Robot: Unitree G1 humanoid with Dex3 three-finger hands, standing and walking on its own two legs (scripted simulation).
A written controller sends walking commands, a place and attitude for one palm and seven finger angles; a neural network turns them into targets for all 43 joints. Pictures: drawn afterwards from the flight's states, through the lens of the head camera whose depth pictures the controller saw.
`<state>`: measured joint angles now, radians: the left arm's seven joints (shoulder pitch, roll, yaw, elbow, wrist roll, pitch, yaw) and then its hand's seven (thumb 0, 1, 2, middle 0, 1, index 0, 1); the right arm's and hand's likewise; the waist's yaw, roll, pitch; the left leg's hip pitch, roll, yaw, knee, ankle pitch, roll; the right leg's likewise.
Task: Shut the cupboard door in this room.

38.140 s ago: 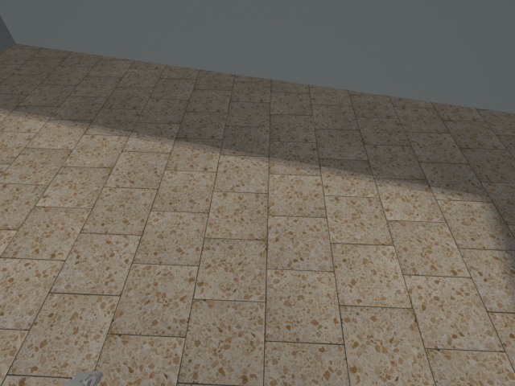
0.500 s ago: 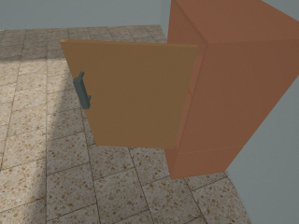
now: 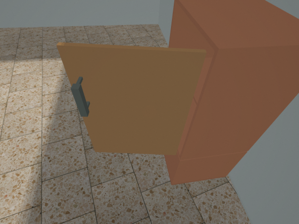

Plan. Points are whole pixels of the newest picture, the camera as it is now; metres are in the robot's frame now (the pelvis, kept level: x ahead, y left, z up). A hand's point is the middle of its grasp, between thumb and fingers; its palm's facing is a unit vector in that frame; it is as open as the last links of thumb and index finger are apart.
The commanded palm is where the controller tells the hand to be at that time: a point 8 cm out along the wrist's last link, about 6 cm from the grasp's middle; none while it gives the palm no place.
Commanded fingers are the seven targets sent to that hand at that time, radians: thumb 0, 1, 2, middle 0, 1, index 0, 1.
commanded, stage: come to a stop and stand still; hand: left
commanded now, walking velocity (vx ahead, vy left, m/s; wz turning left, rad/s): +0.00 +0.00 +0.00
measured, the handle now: (82, 96) +0.49 +0.26 +0.05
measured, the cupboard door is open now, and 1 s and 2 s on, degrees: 79 79 79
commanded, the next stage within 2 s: look again from close up in 1.02 s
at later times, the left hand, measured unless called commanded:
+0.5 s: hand out of the picture +0.04 +0.18 -0.17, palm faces +0.06 -0.97 -0.24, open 7.3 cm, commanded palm none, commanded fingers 0.00 0.90 0.90 -0.20 -0.30 -0.20 -0.30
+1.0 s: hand out of the picture -0.05 +0.13 -0.16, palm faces +0.08 -0.98 -0.15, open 7.3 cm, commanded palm none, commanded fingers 0.00 0.90 0.90 -0.20 -0.30 -0.20 -0.30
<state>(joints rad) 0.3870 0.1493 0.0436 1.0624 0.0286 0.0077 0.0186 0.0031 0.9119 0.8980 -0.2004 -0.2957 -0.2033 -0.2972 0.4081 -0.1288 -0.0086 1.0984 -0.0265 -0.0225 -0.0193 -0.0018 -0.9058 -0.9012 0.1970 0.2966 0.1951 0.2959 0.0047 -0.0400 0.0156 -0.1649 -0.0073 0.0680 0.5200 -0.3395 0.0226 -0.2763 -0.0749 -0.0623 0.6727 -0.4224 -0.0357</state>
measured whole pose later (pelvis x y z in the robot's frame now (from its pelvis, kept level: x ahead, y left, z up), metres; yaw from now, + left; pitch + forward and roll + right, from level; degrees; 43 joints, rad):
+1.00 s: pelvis -0.01 -0.02 +0.01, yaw +2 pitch -1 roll +1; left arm 0.37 0.11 0.00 1.11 0.01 -0.01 0.03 0.00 0.91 0.90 -0.20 -0.30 -0.20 -0.30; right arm 0.35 -0.10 0.00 1.17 -0.02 0.01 -0.02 0.00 -0.91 -0.90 0.20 0.30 0.20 0.30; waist 0.00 -0.01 0.03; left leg -0.18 0.06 0.09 0.38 -0.17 -0.03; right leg -0.18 0.01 -0.09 0.40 -0.20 -0.05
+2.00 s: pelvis +0.00 +0.00 -0.05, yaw +3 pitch +10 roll +1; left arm 0.43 0.16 0.13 0.09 -0.21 -0.56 -0.25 0.00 0.91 0.90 -0.31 -0.42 -0.31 -0.42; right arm 0.19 -0.23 -0.07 0.62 -0.01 -0.28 0.03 0.01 -0.90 -0.90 0.20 0.30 0.20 0.30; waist -0.02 -0.04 -0.13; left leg -0.67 0.00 0.06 0.95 -0.45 0.02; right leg -0.67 -0.04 -0.03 0.98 -0.47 -0.01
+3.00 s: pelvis -0.01 +0.02 -0.05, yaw +5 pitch +8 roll -2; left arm 0.41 0.26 0.14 -0.14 -0.27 -0.26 -0.24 0.01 0.90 0.90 -1.21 -1.40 -1.22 -1.40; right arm 0.24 -0.22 0.05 0.47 0.03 -0.23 -0.05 0.01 -0.90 -0.90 0.20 0.30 0.20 0.30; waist 0.02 0.03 -0.10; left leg -0.66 0.01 0.01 0.97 -0.46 0.04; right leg -0.60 -0.03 -0.08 0.91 -0.45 0.01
